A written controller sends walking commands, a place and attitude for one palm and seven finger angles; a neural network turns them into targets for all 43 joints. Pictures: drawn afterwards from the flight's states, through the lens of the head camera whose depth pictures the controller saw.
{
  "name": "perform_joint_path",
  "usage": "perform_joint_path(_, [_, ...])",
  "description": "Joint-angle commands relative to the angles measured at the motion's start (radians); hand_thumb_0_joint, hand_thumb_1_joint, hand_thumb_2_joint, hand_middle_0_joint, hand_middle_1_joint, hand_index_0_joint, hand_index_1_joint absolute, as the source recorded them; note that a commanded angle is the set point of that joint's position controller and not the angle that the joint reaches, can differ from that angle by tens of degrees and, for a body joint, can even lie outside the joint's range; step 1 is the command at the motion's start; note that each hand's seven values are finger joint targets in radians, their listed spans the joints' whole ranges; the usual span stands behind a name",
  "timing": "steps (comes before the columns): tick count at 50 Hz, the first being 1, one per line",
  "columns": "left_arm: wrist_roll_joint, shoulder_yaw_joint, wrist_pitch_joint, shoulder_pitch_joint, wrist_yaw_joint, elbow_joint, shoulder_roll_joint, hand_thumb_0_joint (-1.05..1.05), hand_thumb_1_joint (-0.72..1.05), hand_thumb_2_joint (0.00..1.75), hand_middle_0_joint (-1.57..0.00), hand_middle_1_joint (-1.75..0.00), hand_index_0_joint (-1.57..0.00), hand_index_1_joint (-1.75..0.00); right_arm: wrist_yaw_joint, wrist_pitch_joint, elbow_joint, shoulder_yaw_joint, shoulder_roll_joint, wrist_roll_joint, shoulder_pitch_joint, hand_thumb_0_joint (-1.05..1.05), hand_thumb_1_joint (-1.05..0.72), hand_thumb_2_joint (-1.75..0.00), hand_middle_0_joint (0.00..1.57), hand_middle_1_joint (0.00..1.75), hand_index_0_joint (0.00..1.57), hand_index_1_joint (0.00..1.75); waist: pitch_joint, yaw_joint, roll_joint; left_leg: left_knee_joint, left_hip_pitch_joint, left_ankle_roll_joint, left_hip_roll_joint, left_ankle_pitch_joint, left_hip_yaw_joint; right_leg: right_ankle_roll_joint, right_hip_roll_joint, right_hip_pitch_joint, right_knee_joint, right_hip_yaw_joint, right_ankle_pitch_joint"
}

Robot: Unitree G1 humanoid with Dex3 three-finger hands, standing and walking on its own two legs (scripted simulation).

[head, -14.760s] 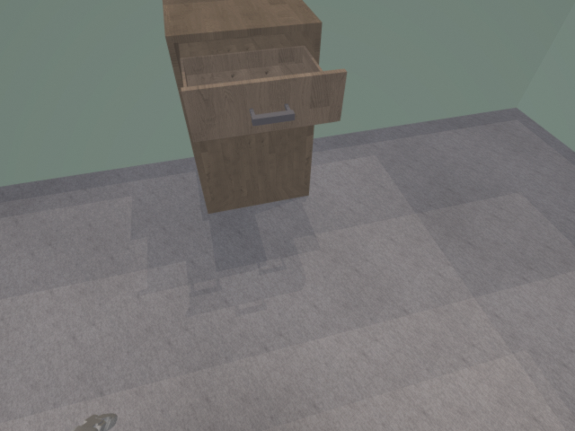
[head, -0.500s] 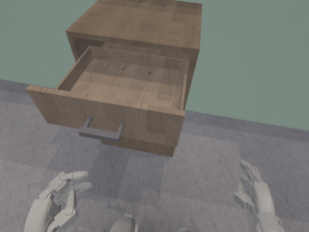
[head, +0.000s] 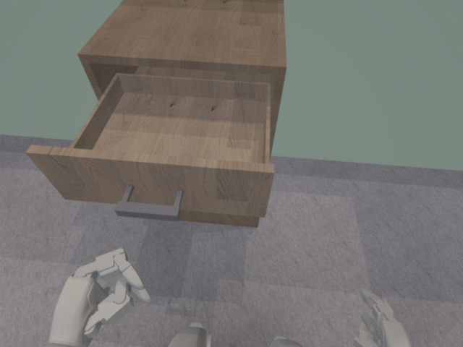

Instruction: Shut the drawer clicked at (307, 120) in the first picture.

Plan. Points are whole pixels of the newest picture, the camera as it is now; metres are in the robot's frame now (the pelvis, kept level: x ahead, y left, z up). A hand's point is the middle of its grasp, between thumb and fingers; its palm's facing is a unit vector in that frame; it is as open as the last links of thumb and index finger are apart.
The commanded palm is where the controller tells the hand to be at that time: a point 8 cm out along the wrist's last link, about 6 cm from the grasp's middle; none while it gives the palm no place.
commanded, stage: raise the hand and make a fist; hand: left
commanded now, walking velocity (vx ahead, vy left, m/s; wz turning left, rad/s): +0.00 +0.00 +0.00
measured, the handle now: (151, 201) +0.38 +0.17 +0.00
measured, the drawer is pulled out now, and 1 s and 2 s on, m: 0.30 0.30 0.30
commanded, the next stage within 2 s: bring the fist close to the handle in 0.88 s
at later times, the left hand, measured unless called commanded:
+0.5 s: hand (123, 285) +0.19 +0.15 +0.10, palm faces -0.05 -1.00 -0.06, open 3.3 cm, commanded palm +0.16 +0.21 +0.11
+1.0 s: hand (128, 286) +0.19 +0.15 +0.10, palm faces -0.05 -1.00 -0.07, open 3.3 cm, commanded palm +0.17 +0.21 +0.10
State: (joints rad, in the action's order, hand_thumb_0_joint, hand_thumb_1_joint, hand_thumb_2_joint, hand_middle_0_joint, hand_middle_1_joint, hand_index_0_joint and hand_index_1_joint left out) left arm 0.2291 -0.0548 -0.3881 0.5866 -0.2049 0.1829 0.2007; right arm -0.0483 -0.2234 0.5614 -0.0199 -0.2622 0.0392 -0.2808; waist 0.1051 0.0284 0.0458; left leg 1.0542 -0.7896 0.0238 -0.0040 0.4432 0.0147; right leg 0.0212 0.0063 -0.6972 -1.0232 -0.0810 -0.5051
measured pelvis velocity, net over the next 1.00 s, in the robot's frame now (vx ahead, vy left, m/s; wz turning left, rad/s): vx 0.02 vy -0.02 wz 0.01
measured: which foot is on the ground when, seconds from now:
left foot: down 0.00-1.00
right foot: down 0.00-1.00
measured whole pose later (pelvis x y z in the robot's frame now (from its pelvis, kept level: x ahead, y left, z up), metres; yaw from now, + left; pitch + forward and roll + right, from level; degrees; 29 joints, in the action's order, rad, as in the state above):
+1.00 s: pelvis +0.02 -0.02 +0.02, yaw +1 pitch +8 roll -1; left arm 0.25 -0.09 -0.27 0.63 -0.24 0.26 0.22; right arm -0.05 -0.19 0.51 0.01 -0.24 0.05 -0.25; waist 0.13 0.01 0.05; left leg 0.95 -0.64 0.00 -0.01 0.44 0.03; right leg 0.04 0.01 -0.55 -0.92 -0.09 -0.50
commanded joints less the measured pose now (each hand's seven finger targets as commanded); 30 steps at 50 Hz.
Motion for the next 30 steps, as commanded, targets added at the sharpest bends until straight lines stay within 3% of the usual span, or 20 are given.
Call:
perform_joint_path(1, [0.001, -0.027, -0.049, -0.043, -0.016, 0.29, 0.114, 0.0, 0.9, 0.9, -1.24, -1.43, -1.24, -1.43, -0.011, -0.09, -0.218, -0.035, -0.095, 0.006, 0.104, 0.0, -0.9, -0.9, 0.2, 0.3, 0.2, 0.3, 0.191, -0.004, -0.009, -0.191, 0.198, 0.014, -0.005, -0.093, 0.041, -0.003, -0.001, 0.027, 0.198, 0.035, 0.058])
perform_joint_path(2, [-0.011, -0.088, -0.04, -0.04, 0.018, 0.292, 0.163, 0.0, 0.9, 0.9, -1.26, -1.45, -1.26, -1.45, -0.013, -0.078, -0.21, -0.037, -0.092, 0.002, 0.111, 0.0, -0.9, -0.9, 0.2, 0.3, 0.2, 0.3, 0.197, -0.02, -0.012, -0.198, 0.2, 0.013, -0.007, -0.102, 0.043, -0.001, 0.003, 0.037, 0.189, 0.027, 0.068])
perform_joint_path(7, [-0.019, -0.056, -0.005, 0.05, 0.098, 0.314, 0.07, 0.0, 0.9, 0.9, -1.36, -1.56, -1.36, -1.56, 0.003, -0.031, -0.239, -0.029, -0.065, 0.005, 0.118, 0.0, -0.9, -0.9, 0.2, 0.3, 0.2, 0.3, 0.179, -0.041, 0.026, -0.225, 0.259, 0.002, -0.016, -0.224, 0.041, 0.006, 0.01, 0.072, 0.169, -0.011, 0.187])
perform_joint_path(8, [-0.019, -0.002, 0.005, 0.04, 0.092, 0.324, 0.031, 0.0, 0.9, 0.9, -1.38, -1.58, -1.38, -1.58, 0.009, -0.026, -0.248, -0.023, -0.065, 0.004, 0.115, 0.0, -0.9, -0.9, 0.2, 0.3, 0.2, 0.3, 0.154, -0.023, 0.029, -0.226, 0.263, 0.001, -0.018, -0.215, 0.042, 0.003, 0.01, 0.058, 0.174, -0.016, 0.188])
perform_joint_path(9, [-0.021, -0.002, 0.02, 0.05, 0.084, 0.316, 0.04, 0.0, 0.9, 0.9, -1.4, -1.6, -1.4, -1.6, 0.013, -0.02, -0.25, -0.024, -0.067, 0.004, 0.117, 0.0, -0.9, -0.9, 0.2, 0.3, 0.2, 0.3, 0.146, -0.025, 0.034, -0.228, 0.256, 0.0, -0.017, -0.211, 0.04, 0.003, 0.008, 0.068, 0.181, -0.013, 0.191])
perform_joint_path(11, [-0.036, 0.063, 0.051, 0.037, 0.053, 0.308, 0.023, 0.0, 0.9, 0.9, -1.4, -1.6, -1.4, -1.6, 0.014, -0.014, -0.264, -0.015, -0.078, 0.006, 0.115, 0.0, -0.9, -0.9, 0.2, 0.3, 0.2, 0.3, 0.099, 0.0, 0.014, -0.231, 0.247, 0.005, -0.018, -0.192, 0.042, -0.002, 0.008, 0.058, 0.199, -0.009, 0.191])
perform_joint_path(12, [-0.046, 0.058, 0.072, 0.046, 0.044, 0.274, 0.033, 0.0, 0.9, 0.9, -1.4, -1.6, -1.4, -1.6, 0.012, -0.006, -0.264, -0.016, -0.079, 0.007, 0.119, 0.0, -0.9, -0.9, 0.2, 0.3, 0.2, 0.3, 0.065, 0.006, -0.035, -0.235, 0.228, 0.01, -0.02, -0.172, 0.046, -0.004, 0.011, 0.057, 0.211, -0.006, 0.181])
perform_joint_path(13, [-0.051, 0.083, 0.081, 0.029, 0.027, 0.292, 0.026, 0.0, 0.9, 0.9, -1.4, -1.6, -1.4, -1.6, 0.011, -0.003, -0.273, -0.011, -0.086, 0.009, 0.114, 0.0, -0.9, -0.9, 0.2, 0.3, 0.2, 0.3, 0.053, 0.011, -0.03, -0.241, 0.226, 0.01, -0.018, -0.154, 0.047, -0.005, 0.012, 0.055, 0.215, -0.005, 0.168])
perform_joint_path(16, [-0.042, 0.038, 0.098, 0.016, 0.014, 0.347, 0.076, 0.0, 0.9, 0.9, -1.4, -1.6, -1.4, -1.6, 0.004, 0.003, -0.292, -0.006, -0.083, 0.008, 0.114, 0.0, -0.9, -0.9, 0.2, 0.3, 0.2, 0.3, 0.08, -0.003, -0.026, -0.249, 0.238, 0.012, -0.014, -0.141, 0.049, -0.004, 0.01, 0.082, 0.226, 0.0, 0.157])
perform_joint_path(17, [-0.043, -0.014, 0.098, -0.001, 0.026, 0.354, 0.121, 0.0, 0.9, 0.9, -1.4, -1.6, -1.4, -1.6, 0.0, 0.006, -0.285, -0.007, -0.083, 0.008, 0.119, 0.0, -0.9, -0.9, 0.2, 0.3, 0.2, 0.3, 0.082, -0.013, -0.016, -0.252, 0.244, 0.01, -0.014, -0.145, 0.05, 0.0, 0.013, 0.089, 0.224, -0.001, 0.154])
perform_joint_path(18, [-0.037, 0.005, 0.088, -0.02, 0.031, 0.4, 0.096, 0.0, 0.9, 0.9, -1.4, -1.6, -1.4, -1.6, -0.001, 0.006, -0.298, 0.0, -0.077, 0.007, 0.113, 0.0, -0.9, -0.9, 0.2, 0.3, 0.2, 0.3, 0.105, -0.009, -0.002, -0.256, 0.269, 0.01, -0.013, -0.152, 0.052, -0.001, 0.011, 0.089, 0.222, -0.004, 0.155])
perform_joint_path(22, [-0.015, -0.052, 0.063, 0.013, 0.071, 0.431, 0.102, 0.0, 0.9, 0.9, -1.4, -1.6, -1.4, -1.6, 0.001, 0.008, -0.288, 0.002, -0.06, 0.006, 0.107, 0.0, -0.9, -0.9, 0.2, 0.3, 0.2, 0.3, 0.145, -0.032, 0.02, -0.26, 0.304, 0.002, -0.017, -0.219, 0.051, 0.005, 0.016, 0.122, 0.217, -0.01, 0.203])
perform_joint_path(26, [-0.011, 0.001, 0.07, 0.046, 0.046, 0.369, 0.053, 0.0, 0.9, 0.9, -1.4, -1.6, -1.4, -1.6, 0.009, -0.001, -0.276, 0.0, -0.071, 0.009, 0.109, 0.0, -0.9, -0.9, 0.2, 0.3, 0.2, 0.3, 0.099, -0.008, 0.004, -0.252, 0.285, 0.003, -0.015, -0.211, 0.043, -0.002, 0.012, 0.109, 0.233, -0.009, 0.217])
perform_joint_path(28, [-0.015, 0.036, 0.094, 0.056, 0.016, 0.31, 0.031, 0.0, 0.9, 0.9, -1.4, -1.6, -1.4, -1.6, 0.011, -0.005, -0.271, -0.002, -0.08, 0.011, 0.112, 0.0, -0.9, -0.9, 0.2, 0.3, 0.2, 0.3, 0.06, 0.005, -0.039, -0.251, 0.257, 0.008, -0.011, -0.193, 0.043, -0.007, 0.011, 0.107, 0.248, -0.003, 0.219])
perform_joint_path(30, [-0.015, 0.038, 0.105, 0.075, -0.005, 0.318, 0.042, 0.0, 0.9, 0.9, -1.4, -1.6, -1.4, -1.6, 0.009, -0.011, -0.276, -0.007, -0.085, 0.013, 0.114, 0.0, -0.9, -0.9, 0.2, 0.3, 0.2, 0.3, 0.075, -0.002, -0.046, -0.252, 0.254, 0.01, -0.008, -0.184, 0.039, -0.008, 0.007, 0.119, 0.253, 0.003, 0.214])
